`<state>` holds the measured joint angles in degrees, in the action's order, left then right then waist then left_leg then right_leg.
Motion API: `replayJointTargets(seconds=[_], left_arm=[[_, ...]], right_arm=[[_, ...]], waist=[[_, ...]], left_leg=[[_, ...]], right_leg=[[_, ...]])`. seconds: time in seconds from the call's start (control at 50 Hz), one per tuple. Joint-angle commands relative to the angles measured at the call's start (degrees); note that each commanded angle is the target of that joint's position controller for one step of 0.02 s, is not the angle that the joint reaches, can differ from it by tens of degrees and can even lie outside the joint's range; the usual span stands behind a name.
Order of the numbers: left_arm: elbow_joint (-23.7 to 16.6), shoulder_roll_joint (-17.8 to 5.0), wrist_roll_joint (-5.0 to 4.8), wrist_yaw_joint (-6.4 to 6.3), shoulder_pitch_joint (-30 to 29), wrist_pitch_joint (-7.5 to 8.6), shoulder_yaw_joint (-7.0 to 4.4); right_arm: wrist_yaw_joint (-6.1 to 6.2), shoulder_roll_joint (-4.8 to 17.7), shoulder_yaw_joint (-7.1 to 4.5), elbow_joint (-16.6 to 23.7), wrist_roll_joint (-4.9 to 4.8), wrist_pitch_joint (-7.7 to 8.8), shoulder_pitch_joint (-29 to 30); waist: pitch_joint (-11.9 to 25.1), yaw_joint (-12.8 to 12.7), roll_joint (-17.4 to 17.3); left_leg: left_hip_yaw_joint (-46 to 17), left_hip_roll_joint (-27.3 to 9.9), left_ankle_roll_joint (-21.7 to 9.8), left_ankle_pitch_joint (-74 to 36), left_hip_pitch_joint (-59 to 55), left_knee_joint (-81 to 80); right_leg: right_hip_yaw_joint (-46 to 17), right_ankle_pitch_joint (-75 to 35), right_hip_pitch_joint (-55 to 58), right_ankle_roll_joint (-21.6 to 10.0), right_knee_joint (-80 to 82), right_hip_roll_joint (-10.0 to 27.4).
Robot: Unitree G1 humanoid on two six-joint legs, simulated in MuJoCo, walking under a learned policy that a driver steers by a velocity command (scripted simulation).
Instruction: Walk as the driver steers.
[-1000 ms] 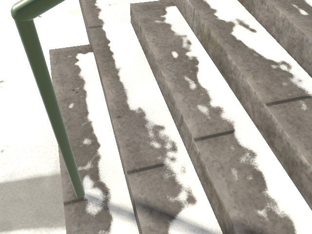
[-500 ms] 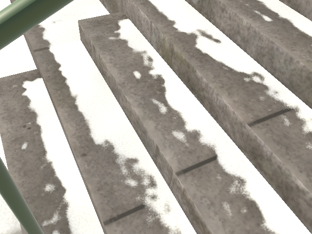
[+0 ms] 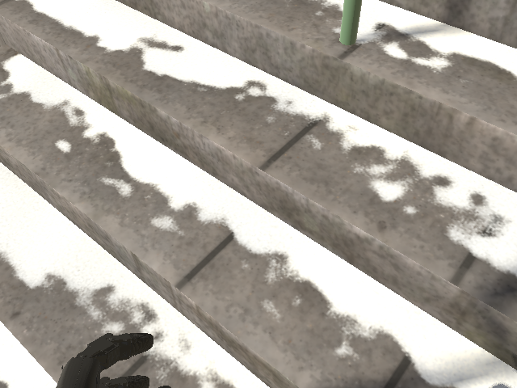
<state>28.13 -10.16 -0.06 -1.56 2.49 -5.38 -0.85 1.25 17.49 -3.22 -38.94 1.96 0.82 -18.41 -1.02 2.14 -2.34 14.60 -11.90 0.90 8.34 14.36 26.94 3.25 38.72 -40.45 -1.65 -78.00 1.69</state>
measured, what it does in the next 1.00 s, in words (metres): climbs, turning right: left foot 0.03 m lower, then right foot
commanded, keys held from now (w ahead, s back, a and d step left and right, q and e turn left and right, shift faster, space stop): e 0.94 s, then w+e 0.06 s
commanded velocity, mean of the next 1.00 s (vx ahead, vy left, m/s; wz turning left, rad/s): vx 0.01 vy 0.00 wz -0.60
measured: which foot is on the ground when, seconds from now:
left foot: up 0.00-0.60, down 0.62-0.94, up 0.96-1.00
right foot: down 0.00-0.66, up 0.68-0.88, down 0.90-1.00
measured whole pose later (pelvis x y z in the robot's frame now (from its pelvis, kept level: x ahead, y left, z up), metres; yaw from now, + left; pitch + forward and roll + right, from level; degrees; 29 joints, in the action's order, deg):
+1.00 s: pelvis +0.01 +0.16 +0.03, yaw -33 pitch -1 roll -2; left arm 31.2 -17.3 3.9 -3.0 19.7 -6.9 -6.3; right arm 2.5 14.4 -2.2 -25.3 3.7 -6.1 3.5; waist -4.2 -10.9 -1.4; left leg 2.1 -0.4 4.8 42.6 32.8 75.1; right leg 3.2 50.9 -26.5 -10.6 -53.8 -7.3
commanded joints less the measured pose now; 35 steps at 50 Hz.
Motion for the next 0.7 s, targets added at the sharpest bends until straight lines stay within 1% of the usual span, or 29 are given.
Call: replayJointTargets(seconds=[0.02,0.04,0.06,0.08,0.1,0.12,0.14,0.16,0.18,0.2,0.24,0.28,0.3,0.32,0.34,0.36,0.38,0.42,0.44,0.46,0.5,0.56,0.58,0.6,0.62,0.64,0.66,0.68,0.7], left_arm=[[-3.19,-17.7,0.18,-2.16,11.76,0.7,-6.3],[-4.46,-18.58,0.14,-3.04,5.86,1.22,-6.24],[-4.21,-15.58,0.59,-3.04,0.93,1.26,-5.21],[-3.48,-11.85,0.68,-2.69,-4.37,1.34,-3.98],[-2.96,-7.48,0.69,-2.21,-6.86,1.54,-2.81],[-2.4,-5.12,0.71,-2.09,-5.54,1.66,-2.22],[-1.07,-4.75,0.86,-2.14,-3.05,2.08,-2.13],[0.38,-5.44,0.82,-2.11,-0.76,2.62,-2.26],[1.59,-6.26,1.07,-2.07,2.33,3.64,-2.57],[2.59,-6.78,1.12,-2.37,4.7,4.3,-2.93],[3.46,-7.77,1.35,-2.93,6.8,5.0,-3.45],[4.09,-8.74,1.62,-3.24,7.67,5.05,-4.1],[4.09,-8.8,1.98,-3.69,8.07,5.04,-4.42],[4.12,-8.8,1.97,-3.97,8.01,5.04,-4.54],[3.88,-8.77,2.0,-4.19,7.85,4.8,-4.73],[3.76,-9.17,2.15,-4.27,7.58,4.74,-4.93],[3.71,-9.35,2.34,-4.31,7.31,4.76,-5.03],[3.8,-9.72,2.19,-4.18,6.51,4.89,-5.19],[3.49,-9.67,2.21,-3.94,5.97,4.71,-5.22],[3.54,-9.87,2.19,-3.79,5.75,4.66,-5.31],[3.58,-10.64,2.13,-3.54,6.12,4.83,-5.68],[3.76,-11.09,2.5,-3.58,6.22,4.69,-5.99],[3.66,-10.99,2.66,-3.68,5.41,4.32,-6.1],[3.68,-10.02,2.53,-3.59,4.57,3.88,-5.94],[3.45,-9.45,2.11,-3.56,2.87,3.22,-5.94],[3.78,-8.98,1.75,-3.84,2.65,2.48,-6.08],[3.29,-7.68,1.25,-3.42,3.23,2.51,-6.33],[3.28,-7.66,1.7,-2.99,4.66,2.61,-6.78],[5.39,-7.62,2.68,-3.36,5.52,3.15,-7.19]], right_arm=[[-2.34,1.78,-1.49,11.65,1.8,-2.22,8.19],[-2.66,-1.32,-0.39,11.74,2.56,-2.7,8.54],[-1.93,-2.76,0.07,11.5,2.49,-2.14,9.1],[-0.73,-3.51,0.38,11.09,1.88,-1.39,7.91],[0.21,-2.04,0.25,9.69,2.16,-1.28,5.45],[0.52,-0.58,-0.02,8.13,2.67,-1.85,3.51],[0.54,-0.58,-0.05,7.67,2.41,-2.28,2.47],[0.4,-1.13,0.14,7.62,1.85,-2.2,3.06],[0.14,-1.94,0.46,8.06,1.0,-2.13,3.66],[0.07,-2.35,0.69,8.62,0.78,-1.98,5.05],[0.23,-2.84,1.16,10.18,0.84,-1.96,8.36],[0.44,-3.09,1.42,11.71,0.64,-2.45,10.26],[0.56,-3.0,1.53,12.15,0.5,-2.92,10.94],[0.72,-3.02,1.55,12.58,0.46,-3.26,11.69],[0.96,-3.26,1.66,13.93,0.29,-3.77,12.61],[1.08,-3.1,1.7,14.26,0.32,-4.04,12.49],[1.16,-3.18,1.78,14.69,0.41,-4.11,12.54],[1.14,-3.08,1.75,15.08,0.21,-3.99,12.01],[1.02,-3.37,1.87,15.22,0.65,-3.92,12.06],[0.92,-3.45,1.97,15.57,0.48,-3.87,11.82],[0.68,-2.96,1.78,15.72,0.64,-3.12,12.23],[0.15,-3.22,2.2,16.29,-0.13,-2.57,12.29],[0.05,-3.49,2.48,16.08,-0.82,-2.62,11.12],[0.1,-3.52,2.44,14.67,-1.38,-2.48,9.29],[0.21,-3.75,2.46,12.99,-2.13,-2.35,6.04],[-0.12,-3.71,2.22,10.87,-2.66,-1.46,3.07],[0.15,-0.71,1.16,8.74,-1.84,-0.81,3.98],[0.99,0.49,0.86,8.5,-1.39,-0.77,6.55],[2.06,-1.57,1.57,9.82,-1.02,-0.73,7.94]], waist=[[11.41,-9.0,20.81],[7.74,-6.83,19.86],[4.51,-3.94,19.88],[-1.3,0.55,18.78],[-3.24,2.61,16.22],[-1.94,2.45,12.87],[-0.36,2.22,10.83],[0.42,1.57,9.69],[1.26,0.56,8.45],[2.13,-0.66,7.44],[3.97,-2.85,7.23],[4.72,-3.39,8.31],[5.11,-4.01,7.85],[5.19,-4.17,7.85],[5.49,-4.27,8.91],[6.02,-4.09,8.3],[5.94,-3.88,7.46],[5.88,-3.19,7.09],[6.19,-3.04,6.93],[6.43,-2.72,6.98],[6.63,-2.88,7.88],[7.34,-2.94,9.1],[7.99,-2.94,9.55],[8.07,-2.37,10.83],[8.56,-0.83,10.57],[7.87,0.22,6.44],[8.15,-1.93,-4.31],[9.05,-3.06,-13.89],[8.65,-2.36,-10.14]], left_leg=[[-16.27,11.36,0.28,22.45,26.57,41.06],[-19.9,12.85,0.69,20.0,29.52,56.6],[-20.36,12.89,0.4,15.54,31.14,64.68],[-19.67,11.95,0.32,9.6,31.16,64.33],[-17.2,11.87,0.32,5.02,28.98,64.64],[-15.33,12.53,0.34,1.97,26.77,65.22],[-14.59,13.26,0.12,1.23,25.65,65.39],[-14.29,13.89,-0.1,1.94,26.41,65.41],[-14.69,13.91,0.01,2.04,27.73,63.92],[-14.91,13.99,-0.15,2.02,29.34,62.22],[-16.27,14.35,-0.33,2.5,33.77,62.49],[-17.28,13.87,0.85,4.63,35.32,55.98],[-17.42,13.91,1.52,4.22,34.87,53.79],[-17.81,13.96,2.07,4.41,34.76,52.64],[-20.76,13.76,2.8,7.19,35.05,51.6],[-21.43,13.71,3.12,7.82,35.01,51.18],[-22.04,13.67,3.3,7.81,34.94,50.78],[-22.57,13.53,3.48,8.12,33.34,49.46],[-22.49,13.35,3.08,8.4,32.99,49.72],[-22.88,13.02,2.79,8.85,32.05,48.89],[-23.2,12.15,1.98,10.03,30.2,46.09],[-23.86,10.86,0.9,12.64,25.56,35.27],[-23.99,10.55,0.48,12.83,21.64,29.47],[-22.82,10.49,0.15,12.39,16.4,21.62],[-20.8,10.73,-0.22,7.25,7.2,9.63],[-18.69,11.34,0.52,-4.72,-1.95,-3.37],[-18.98,9.94,0.72,-14.28,-14.67,-3.53],[-22.07,6.02,-0.5,-27.5,-22.26,-4.02],[-21.94,3.38,-0.24,-41.11,-23.78,-4.74]], right_leg=[[-59.77,-5.27,18.89,-17.17,56.45,12.99],[-56.35,-9.89,16.09,-18.58,58.53,13.87],[-50.17,-5.96,11.42,-17.68,56.09,11.37],[-40.61,-4.32,4.94,-14.57,51.03,7.29],[-31.66,-8.02,1.61,-12.11,46.0,4.52],[-26.23,-14.44,1.77,-11.32,42.48,2.73],[-24.56,-21.05,3.29,-11.47,39.75,2.34],[-24.27,-26.06,5.62,-11.98,38.46,2.34],[-24.9,-26.97,9.13,-12.26,37.24,2.68],[-26.35,-27.65,12.56,-12.56,37.85,3.11],[-31.76,-25.25,18.75,-13.97,40.23,4.37],[-32.94,-22.39,23.37,-13.95,43.38,3.8],[-34.22,-22.43,24.32,-14.38,43.93,4.28],[-35.62,-23.42,24.71,-14.92,43.96,4.68],[-38.81,-24.78,25.39,-15.63,44.76,5.51],[-39.93,-24.55,25.85,-16.09,44.9,5.95],[-40.69,-24.05,25.55,-16.4,45.21,5.91],[-41.0,-24.49,24.12,-16.3,45.17,5.18],[-41.13,-25.8,23.87,-16.49,45.42,4.97],[-41.41,-26.43,23.49,-16.21,44.9,4.65],[-40.97,-28.47,23.19,-15.35,43.64,4.41],[-40.26,-29.57,22.47,-12.51,41.26,2.82],[-39.09,-29.72,21.36,-10.88,40.44,1.58],[-36.18,-30.49,19.67,-9.47,39.3,-0.04],[-32.0,-30.84,16.05,-6.98,36.98,-2.64],[-25.76,-26.26,13.41,-3.42,32.15,-8.02],[-18.29,-18.65,4.24,-0.39,26.83,-14.08],[-12.39,-5.97,-2.45,0.86,15.87,-18.4],[-12.01,-1.22,-6.19,0.94,3.88,-19.03]])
